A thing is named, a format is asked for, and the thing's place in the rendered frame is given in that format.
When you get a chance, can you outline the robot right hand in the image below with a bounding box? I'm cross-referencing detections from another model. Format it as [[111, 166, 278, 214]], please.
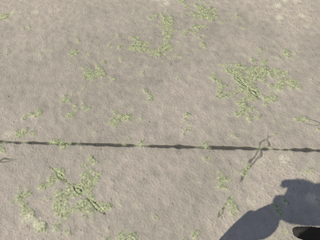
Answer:
[[292, 226, 320, 240]]

